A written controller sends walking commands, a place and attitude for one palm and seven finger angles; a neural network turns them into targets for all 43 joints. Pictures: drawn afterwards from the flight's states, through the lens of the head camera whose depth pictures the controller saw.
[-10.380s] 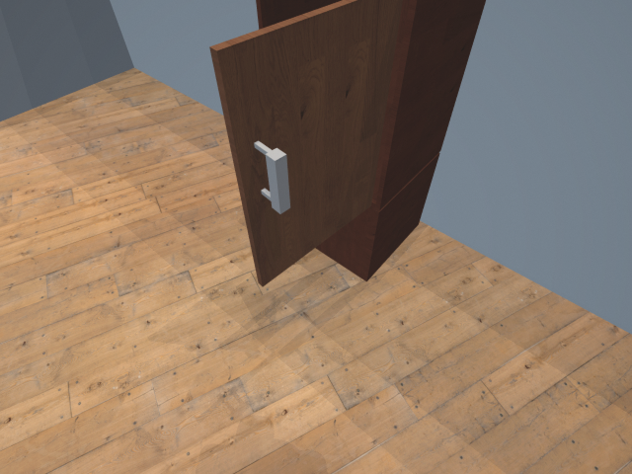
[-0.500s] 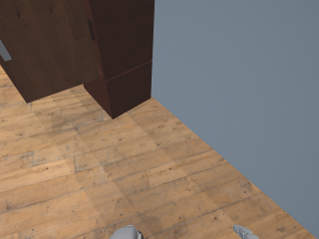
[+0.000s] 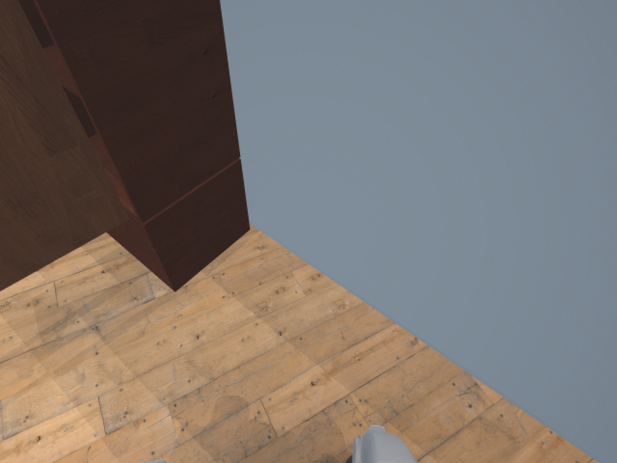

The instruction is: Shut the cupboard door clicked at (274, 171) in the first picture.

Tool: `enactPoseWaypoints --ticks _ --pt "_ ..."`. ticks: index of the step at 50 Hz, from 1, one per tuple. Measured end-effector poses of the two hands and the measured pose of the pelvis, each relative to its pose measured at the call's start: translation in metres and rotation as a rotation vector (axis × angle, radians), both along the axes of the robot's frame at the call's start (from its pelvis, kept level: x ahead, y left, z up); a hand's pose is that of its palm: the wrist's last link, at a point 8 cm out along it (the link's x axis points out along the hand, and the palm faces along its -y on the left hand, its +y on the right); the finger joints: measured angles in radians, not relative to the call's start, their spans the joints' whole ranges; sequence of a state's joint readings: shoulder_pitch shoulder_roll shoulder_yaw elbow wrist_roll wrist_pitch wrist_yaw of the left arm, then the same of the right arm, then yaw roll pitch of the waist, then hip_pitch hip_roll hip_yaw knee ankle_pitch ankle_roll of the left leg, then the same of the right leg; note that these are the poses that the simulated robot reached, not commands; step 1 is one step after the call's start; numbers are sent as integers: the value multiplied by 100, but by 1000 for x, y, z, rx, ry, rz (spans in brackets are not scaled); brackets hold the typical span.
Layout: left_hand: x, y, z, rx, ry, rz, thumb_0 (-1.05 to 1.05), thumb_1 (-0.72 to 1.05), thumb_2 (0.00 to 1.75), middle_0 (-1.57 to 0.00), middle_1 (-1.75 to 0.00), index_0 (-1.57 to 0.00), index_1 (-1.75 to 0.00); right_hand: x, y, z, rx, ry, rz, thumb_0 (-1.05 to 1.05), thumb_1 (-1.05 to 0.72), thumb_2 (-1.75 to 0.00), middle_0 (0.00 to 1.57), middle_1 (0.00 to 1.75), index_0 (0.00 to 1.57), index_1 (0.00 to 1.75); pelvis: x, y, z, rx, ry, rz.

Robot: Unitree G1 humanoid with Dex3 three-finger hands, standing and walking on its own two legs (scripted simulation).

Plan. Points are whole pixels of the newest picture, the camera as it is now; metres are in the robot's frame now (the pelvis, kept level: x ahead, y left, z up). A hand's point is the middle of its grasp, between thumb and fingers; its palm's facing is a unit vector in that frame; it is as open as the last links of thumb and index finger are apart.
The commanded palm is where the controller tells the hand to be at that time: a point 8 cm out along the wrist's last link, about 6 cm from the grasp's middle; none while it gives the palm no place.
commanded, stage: turn to face it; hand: left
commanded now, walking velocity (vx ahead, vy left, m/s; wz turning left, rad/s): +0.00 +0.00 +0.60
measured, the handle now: out of the picture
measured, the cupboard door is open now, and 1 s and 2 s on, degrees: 84 84 84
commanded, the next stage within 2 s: take the last steps up to it in 1.28 s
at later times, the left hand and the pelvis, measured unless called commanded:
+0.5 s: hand (183, 454) +0.17 +0.19 -0.19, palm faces +0.26 -0.95 -0.16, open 7.3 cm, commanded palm none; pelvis +0.11 -0.01 -0.02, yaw +14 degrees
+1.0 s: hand out of the picture +0.12 +0.24 -0.17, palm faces +0.45 -0.85 -0.26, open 7.4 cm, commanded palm none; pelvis +0.14 +0.00 +0.00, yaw +27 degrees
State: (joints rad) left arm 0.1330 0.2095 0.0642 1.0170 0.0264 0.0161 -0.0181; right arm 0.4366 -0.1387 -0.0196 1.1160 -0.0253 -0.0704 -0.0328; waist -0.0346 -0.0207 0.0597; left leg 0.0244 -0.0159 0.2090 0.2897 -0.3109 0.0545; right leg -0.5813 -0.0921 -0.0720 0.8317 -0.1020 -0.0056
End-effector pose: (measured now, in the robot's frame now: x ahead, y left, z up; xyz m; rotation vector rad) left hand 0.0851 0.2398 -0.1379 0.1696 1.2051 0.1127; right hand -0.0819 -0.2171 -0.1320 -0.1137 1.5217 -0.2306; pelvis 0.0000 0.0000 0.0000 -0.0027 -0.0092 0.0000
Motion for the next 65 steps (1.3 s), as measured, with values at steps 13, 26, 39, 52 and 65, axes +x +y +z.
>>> enactPoseWaypoints --ticks 13,26,39,52,65 --pt "103 -67 -5 -40 -98 12 0 91 90 -20 -30 -20 -30 98 -23 -17 68 89 5 1 -90 -90 20 30 20 30 83 -36 -8 6 -4 89" --pt "52 6 -31 -26 -46 280 -1 92 90 -20 -30 -20 -30 340 -20 7 -76 -353 353 1 -91 -90 19 30 19 30 114 0 -20 -33 -7 251" --pt "-6 59 -9 38 76 438 1 91 90 -20 -30 -20 -30 378 38 22 -45 -342 529 1 -90 -90 20 30 20 30 122 25 0 -57 26 367" --pt "19 28 3 65 20 500 1 91 90 -20 -30 -20 -30 365 12 -1 9 -193 561 1 -90 -90 20 30 20 30 138 -5 -1 -37 28 496" --pt "13 -52 16 71 -7 612 1 90 90 -20 -30 -20 -30 423 -26 -17 45 -180 653 1 -90 -90 20 30 20 30 159 -51 -2 22 13 637"
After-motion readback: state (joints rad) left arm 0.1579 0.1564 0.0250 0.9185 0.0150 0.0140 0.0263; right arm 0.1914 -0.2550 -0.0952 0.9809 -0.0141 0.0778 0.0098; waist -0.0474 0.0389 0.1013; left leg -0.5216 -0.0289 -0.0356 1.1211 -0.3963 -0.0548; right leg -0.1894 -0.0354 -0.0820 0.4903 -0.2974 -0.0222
